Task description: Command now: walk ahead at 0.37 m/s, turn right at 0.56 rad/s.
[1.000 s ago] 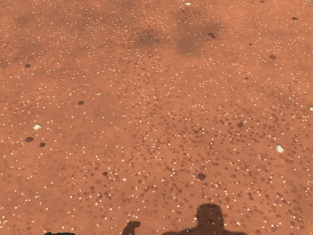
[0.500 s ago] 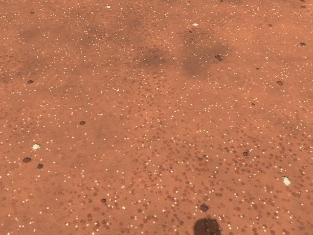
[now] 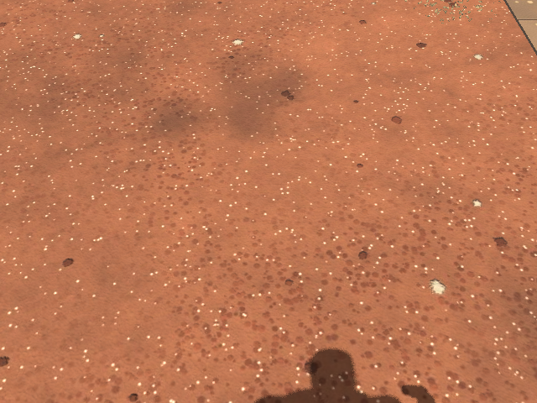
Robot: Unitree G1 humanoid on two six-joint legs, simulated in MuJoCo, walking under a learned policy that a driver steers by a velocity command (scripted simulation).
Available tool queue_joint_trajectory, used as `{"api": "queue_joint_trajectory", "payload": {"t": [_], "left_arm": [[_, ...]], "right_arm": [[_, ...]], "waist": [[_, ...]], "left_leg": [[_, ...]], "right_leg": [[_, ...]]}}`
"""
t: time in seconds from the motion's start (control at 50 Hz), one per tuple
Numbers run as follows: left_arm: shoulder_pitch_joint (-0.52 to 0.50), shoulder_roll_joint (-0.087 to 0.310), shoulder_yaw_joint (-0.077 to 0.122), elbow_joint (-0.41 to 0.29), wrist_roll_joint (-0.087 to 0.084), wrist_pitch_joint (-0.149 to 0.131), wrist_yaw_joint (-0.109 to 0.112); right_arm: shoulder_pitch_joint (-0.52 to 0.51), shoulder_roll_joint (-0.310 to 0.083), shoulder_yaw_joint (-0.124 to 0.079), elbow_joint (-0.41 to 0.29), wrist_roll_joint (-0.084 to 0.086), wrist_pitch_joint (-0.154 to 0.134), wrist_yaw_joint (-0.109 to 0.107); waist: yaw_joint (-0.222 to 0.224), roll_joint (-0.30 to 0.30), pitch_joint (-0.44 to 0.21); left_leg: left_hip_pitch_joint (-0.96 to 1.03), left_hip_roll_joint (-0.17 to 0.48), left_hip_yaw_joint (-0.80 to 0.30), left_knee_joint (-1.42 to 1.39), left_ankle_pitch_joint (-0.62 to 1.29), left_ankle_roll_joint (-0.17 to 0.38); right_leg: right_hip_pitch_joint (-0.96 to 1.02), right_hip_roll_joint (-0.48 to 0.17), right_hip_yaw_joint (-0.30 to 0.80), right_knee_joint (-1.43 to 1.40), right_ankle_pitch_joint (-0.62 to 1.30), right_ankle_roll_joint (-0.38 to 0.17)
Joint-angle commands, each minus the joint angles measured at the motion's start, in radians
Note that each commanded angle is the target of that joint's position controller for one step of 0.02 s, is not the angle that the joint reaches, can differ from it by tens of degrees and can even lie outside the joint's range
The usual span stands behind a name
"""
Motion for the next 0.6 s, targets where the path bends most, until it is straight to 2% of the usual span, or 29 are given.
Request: {"api": "queue_joint_trajectory", "payload": {"t": [0.02, 0.06, 0.08, 0.1, 0.12, 0.14, 0.16, 0.18, 0.2, 0.26, 0.36, 0.42, 0.46, 0.48, 0.5, 0.52, 0.54, 0.56, 0.58, 0.6], "left_arm": [[-0.03, 0.183, 0.048, -0.072, -0.005, -0.005, 0.0], [-0.05, 0.156, 0.04, -0.083, -0.006, 0.0, -0.001], [-0.055, 0.121, 0.028, -0.087, -0.001, -0.002, -0.002], [-0.06, 0.052, 0.007, -0.095, 0.005, -0.007, -0.003], [-0.042, -0.009, -0.009, -0.114, 0.0, -0.019, -0.004], [-0.036, 0.061, 0.004, -0.142, -0.019, -0.034, -0.005], [-0.032, 0.129, 0.018, -0.123, -0.014, -0.04, -0.009], [-0.03, 0.14, 0.024, -0.104, -0.004, -0.043, -0.015], [-0.035, 0.131, 0.025, -0.098, 0.004, -0.048, -0.017], [-0.098, 0.086, 0.013, -0.115, 0.015, -0.057, -0.029], [-0.236, 0.03, -0.015, -0.164, 0.012, -0.061, -0.039], [-0.296, 0.041, -0.018, -0.185, 0.002, -0.061, -0.052], [-0.314, 0.061, -0.014, -0.2, -0.003, -0.063, -0.06], [-0.303, 0.075, -0.01, -0.2, -0.004, -0.064, -0.063], [-0.258, 0.095, -0.001, -0.191, -0.001, -0.066, -0.063], [-0.152, 0.126, 0.018, -0.159, 0.003, -0.065, -0.058], [0.015, 0.176, 0.043, -0.112, 0.004, -0.062, -0.048], [0.177, 0.279, 0.067, -0.089, 0.028, -0.054, -0.037], [0.215, 0.269, 0.058, -0.068, 0.017, -0.049, -0.044], [0.159, 0.192, 0.033, -0.071, 0.013, -0.052, -0.047]], "right_arm": [[-0.048, -0.092, -0.017, -0.073, 0.012, -0.031, 0.01], [0.018, -0.1, -0.023, -0.055, 0.014, -0.039, 0.008], [0.084, -0.114, -0.029, -0.035, 0.012, -0.041, 0.003], [0.206, -0.151, -0.037, -0.009, -0.002, -0.042, -0.004], [0.287, -0.211, -0.044, 0.004, -0.028, -0.036, -0.006], [0.289, -0.241, -0.055, 0.02, -0.037, -0.035, 0.008], [0.232, -0.161, -0.035, -0.003, -0.015, -0.038, 0.013], [0.204, -0.118, -0.023, -0.01, -0.006, -0.037, 0.014], [0.179, -0.113, -0.018, -0.017, -0.01, -0.032, 0.015], [0.189, -0.113, -0.011, -0.005, -0.018, -0.03, 0.013], [0.26, -0.148, -0.014, 0.028, 0.002, -0.021, 0.009], [0.316, -0.168, -0.014, 0.05, 0.011, -0.012, 0.012], [0.329, -0.175, -0.015, 0.061, 0.017, -0.004, 0.012], [0.33, -0.183, -0.016, 0.065, 0.018, 0.002, 0.012], [0.321, -0.195, -0.019, 0.066, 0.019, 0.009, 0.01], [0.317, -0.191, -0.015, 0.067, 0.02, 0.013, 0.008], [0.319, -0.166, -0.004, 0.059, 0.01, 0.014, 0.006], [0.373, -0.078, 0.027, 0.019, -0.012, 0.001, 0.009], [0.416, -0.035, 0.043, 0.027, -0.006, -0.021, 0.013], [0.329, -0.14, 0.013, 0.012, 0.023, -0.034, 0.018]], "waist": [[-0.022, -0.134, -0.007], [-0.071, -0.118, -0.012], [-0.102, -0.103, -0.026], [-0.147, -0.025, -0.072], [-0.14, 0.169, -0.094], [-0.114, 0.269, -0.017], [-0.105, 0.198, 0.062], [-0.096, 0.16, 0.079], [-0.082, 0.137, 0.068], [-0.086, 0.122, 0.065], [-0.129, 0.115, 0.067], [-0.147, 0.118, 0.078], [-0.134, 0.124, 0.091], [-0.117, 0.128, 0.086], [-0.081, 0.131, 0.061], [-0.02, 0.114, -0.005], [0.055, 0.087, -0.115], [0.079, -0.117, -0.299], [0.06, -0.283, -0.399], [0.063, -0.19, -0.25]], "left_leg": [[0.073, -0.034, 0.027, -0.101, 0.044, 0.007], [0.225, -0.029, 0.037, -0.182, 0.091, 0.025], [0.329, 0.007, 0.032, -0.204, 0.08, 0.042], [0.492, 0.141, -0.099, -0.235, -0.019, 0.09], [0.595, 0.309, -0.392, -0.356, -0.282, 0.181], [0.541, 0.416, -0.651, -0.428, -0.524, 0.283], [0.496, 0.382, -0.582, -0.433, -0.532, 0.282], [0.474, 0.32, -0.468, -0.429, -0.432, 0.248], [0.449, 0.282, -0.388, -0.436, -0.337, 0.225], [0.372, 0.224, -0.218, -0.477, -0.064, 0.221], [0.31, 0.184, -0.05, -0.484, 0.149, 0.22], [0.324, 0.215, -0.037, -0.467, 0.17, 0.219], [0.369, 0.249, -0.048, -0.448, 0.203, 0.209], [0.392, 0.262, -0.048, -0.425, 0.257, 0.201], [0.402, 0.261, -0.031, -0.366, 0.396, 0.188], [0.389, 0.225, 0.017, -0.233, 0.572, 0.165], [0.291, 0.175, 0.064, -0.023, 0.596, 0.132], [-0.057, 0.075, 0.127, 0.377, 0.276, 0.067], [-0.245, -0.029, 0.023, 0.584, -0.33, 0.052], [-0.349, 0.035, -0.016, 0.678, -0.293, 0.068]], "right_leg": [[-0.026, -0.219, 0.315, -0.146, -0.264, -0.155], [-0.102, -0.179, 0.316, -0.085, -0.315, -0.119], [-0.163, -0.152, 0.287, -0.018, -0.338, -0.089], [-0.289, -0.097, 0.207, 0.181, -0.391, -0.041], [-0.459, 0.02, 0.022, 0.465, -0.404, 0.009], [-0.623, -0.03, 0.003, 0.627, -0.425, 0.01], [-0.67, -0.084, 0.016, 0.703, -0.345, 0.016], [-0.663, -0.1, 0.003, 0.723, -0.258, 0.022], [-0.638, -0.118, -0.018, 0.71, -0.195, 0.027], [-0.57, -0.158, -0.083, 0.635, -0.027, 0.055], [-0.422, -0.152, -0.153, 0.325, 0.149, 0.086], [-0.347, -0.133, -0.17, 0.226, 0.166, 0.076], [-0.327, -0.13, -0.164, 0.179, 0.132, 0.048], [-0.294, -0.123, -0.168, 0.158, 0.106, 0.031], [-0.211, -0.103, -0.185, 0.133, 0.088, 0.011], [-0.05, -0.077, -0.207, 0.102, 0.09, -0.016], [0.201, -0.104, -0.18, 0.116, 0.091, -0.05], [0.604, -0.378, 0.185, 0.133, 0.029, -0.169], [0.675, -0.494, 0.55, -0.04, -0.159, -0.252], [0.566, -0.454, 0.477, -0.076, -0.233, -0.209]]}}
Next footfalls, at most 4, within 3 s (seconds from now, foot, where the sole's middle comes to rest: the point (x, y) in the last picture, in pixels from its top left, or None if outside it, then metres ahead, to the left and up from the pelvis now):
0.10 left None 0.12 0.14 -0.78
0.54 right None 0.36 -0.16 -0.78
1.08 left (290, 328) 0.69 0.03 -0.78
1.56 right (341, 237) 1.00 -0.12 -0.78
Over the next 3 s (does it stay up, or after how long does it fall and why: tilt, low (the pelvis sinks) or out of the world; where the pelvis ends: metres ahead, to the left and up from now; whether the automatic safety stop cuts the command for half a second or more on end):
stays up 1.40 0.20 -0.02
